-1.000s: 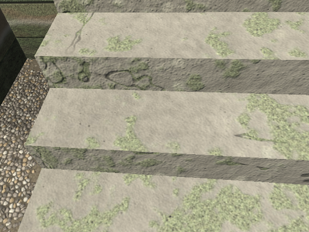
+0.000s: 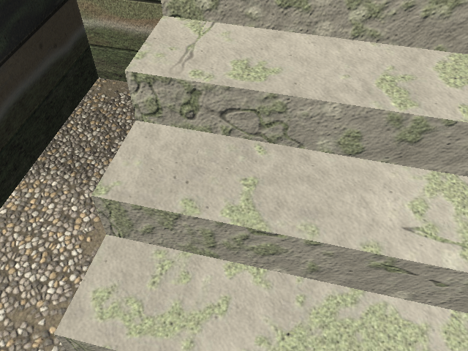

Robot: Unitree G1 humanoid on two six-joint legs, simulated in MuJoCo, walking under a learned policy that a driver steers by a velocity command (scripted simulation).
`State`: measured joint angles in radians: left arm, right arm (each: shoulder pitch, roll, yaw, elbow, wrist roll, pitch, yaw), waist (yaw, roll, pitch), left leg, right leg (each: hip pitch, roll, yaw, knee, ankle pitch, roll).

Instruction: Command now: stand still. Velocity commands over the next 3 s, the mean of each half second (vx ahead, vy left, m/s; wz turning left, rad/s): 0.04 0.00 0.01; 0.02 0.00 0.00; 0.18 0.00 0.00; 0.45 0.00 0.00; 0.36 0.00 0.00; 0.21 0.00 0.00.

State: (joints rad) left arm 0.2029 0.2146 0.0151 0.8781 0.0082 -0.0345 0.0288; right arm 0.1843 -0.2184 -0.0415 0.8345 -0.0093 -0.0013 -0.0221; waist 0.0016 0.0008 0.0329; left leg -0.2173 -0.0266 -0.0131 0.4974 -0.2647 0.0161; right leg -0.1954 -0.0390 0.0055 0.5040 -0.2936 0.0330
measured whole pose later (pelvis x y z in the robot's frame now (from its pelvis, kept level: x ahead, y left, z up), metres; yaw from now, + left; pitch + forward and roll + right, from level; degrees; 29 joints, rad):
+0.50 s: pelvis +0.01 +0.00 +0.01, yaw +0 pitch -2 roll +0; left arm 0.21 0.21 0.01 1.05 0.01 -0.02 0.03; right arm 0.19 -0.22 -0.02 1.06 -0.01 -0.02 -0.03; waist 0.00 0.00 0.04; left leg -0.12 -0.02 -0.01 0.37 -0.21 0.01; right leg -0.10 -0.03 0.01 0.37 -0.24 0.02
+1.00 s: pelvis +0.01 -0.01 +0.01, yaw +0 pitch -1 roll +0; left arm 0.20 0.23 0.01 1.08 0.00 -0.03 0.04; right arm 0.16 -0.24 -0.03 1.09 0.00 0.01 -0.04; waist 0.00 0.00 0.03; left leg -0.17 -0.01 -0.02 0.41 -0.23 0.00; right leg -0.15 -0.02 0.00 0.42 -0.25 0.02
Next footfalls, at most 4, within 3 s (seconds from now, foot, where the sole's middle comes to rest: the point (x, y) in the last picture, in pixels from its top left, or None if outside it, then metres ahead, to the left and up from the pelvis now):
1.94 right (348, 349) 0.45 -0.24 -0.60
2.56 left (298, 204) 0.75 -0.13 -0.42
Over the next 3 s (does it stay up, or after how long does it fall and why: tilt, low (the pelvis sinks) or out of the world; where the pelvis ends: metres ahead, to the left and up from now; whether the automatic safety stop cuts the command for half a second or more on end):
stays up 0.72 -0.23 0.35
